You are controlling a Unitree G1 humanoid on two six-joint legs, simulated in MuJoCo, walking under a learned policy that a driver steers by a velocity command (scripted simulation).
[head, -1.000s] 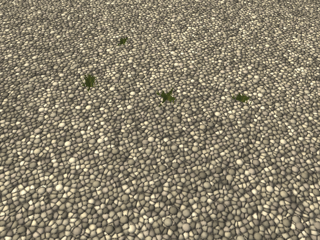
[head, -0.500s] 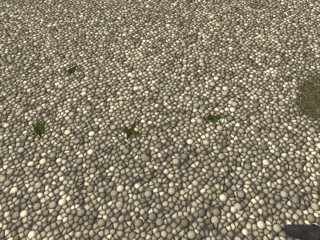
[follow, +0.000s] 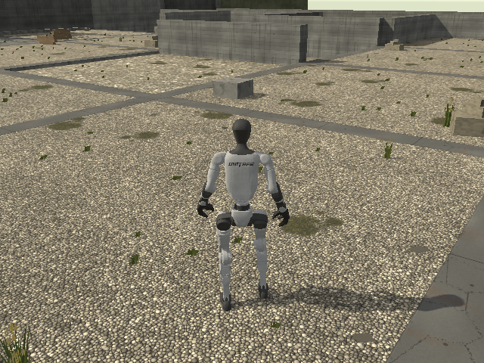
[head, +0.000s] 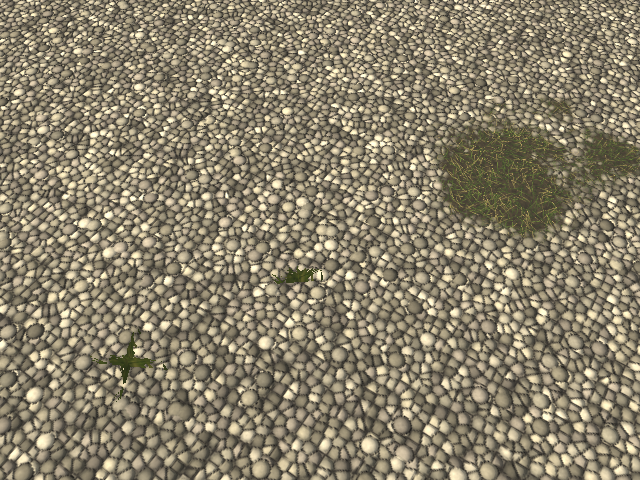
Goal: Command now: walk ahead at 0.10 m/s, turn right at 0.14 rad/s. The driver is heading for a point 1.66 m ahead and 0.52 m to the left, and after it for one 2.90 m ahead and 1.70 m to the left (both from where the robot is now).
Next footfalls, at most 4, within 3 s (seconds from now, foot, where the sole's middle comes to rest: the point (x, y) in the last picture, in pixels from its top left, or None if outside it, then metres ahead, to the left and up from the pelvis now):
0.10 right None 0.12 -0.15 -0.78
0.40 left None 0.06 0.08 -0.78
0.94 right None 0.14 -0.12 -0.78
1.24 left None -0.01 0.09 -0.78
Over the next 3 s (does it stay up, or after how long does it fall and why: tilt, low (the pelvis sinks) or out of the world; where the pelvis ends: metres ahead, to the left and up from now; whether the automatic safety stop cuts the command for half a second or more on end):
stays up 0.70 0.29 0.00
